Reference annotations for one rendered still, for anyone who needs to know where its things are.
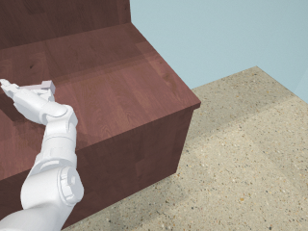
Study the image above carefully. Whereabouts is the robot left upper arm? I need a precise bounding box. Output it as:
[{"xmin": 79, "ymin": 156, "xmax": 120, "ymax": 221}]
[{"xmin": 0, "ymin": 165, "xmax": 84, "ymax": 231}]

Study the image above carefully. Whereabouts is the tap lever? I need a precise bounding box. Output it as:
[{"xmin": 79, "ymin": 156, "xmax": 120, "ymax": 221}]
[{"xmin": 20, "ymin": 80, "xmax": 56, "ymax": 94}]

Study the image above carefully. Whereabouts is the robot left hand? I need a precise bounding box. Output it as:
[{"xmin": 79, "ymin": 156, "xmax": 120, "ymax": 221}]
[{"xmin": 0, "ymin": 79, "xmax": 55, "ymax": 124}]

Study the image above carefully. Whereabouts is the robot left forearm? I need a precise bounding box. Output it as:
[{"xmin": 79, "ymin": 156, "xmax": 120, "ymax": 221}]
[{"xmin": 20, "ymin": 101, "xmax": 78, "ymax": 209}]

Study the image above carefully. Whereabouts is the counter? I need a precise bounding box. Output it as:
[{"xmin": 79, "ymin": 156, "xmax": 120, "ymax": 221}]
[{"xmin": 0, "ymin": 0, "xmax": 201, "ymax": 230}]

